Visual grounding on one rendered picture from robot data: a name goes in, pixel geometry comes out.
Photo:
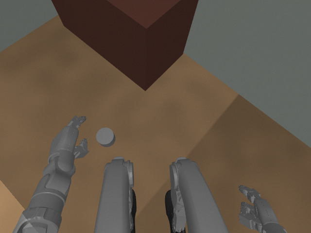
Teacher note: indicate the left robot hand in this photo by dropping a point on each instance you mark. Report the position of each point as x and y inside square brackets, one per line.
[67, 137]

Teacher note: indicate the right robot hand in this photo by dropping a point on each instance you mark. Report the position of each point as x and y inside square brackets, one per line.
[254, 217]

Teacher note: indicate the right robot arm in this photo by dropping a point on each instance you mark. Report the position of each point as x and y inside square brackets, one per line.
[273, 228]

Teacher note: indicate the left robot arm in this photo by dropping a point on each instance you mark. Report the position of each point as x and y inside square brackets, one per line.
[43, 214]

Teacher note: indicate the tin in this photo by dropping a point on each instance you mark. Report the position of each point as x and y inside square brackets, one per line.
[105, 137]

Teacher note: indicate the right robot foot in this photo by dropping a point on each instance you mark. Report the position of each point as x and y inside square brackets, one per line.
[169, 211]

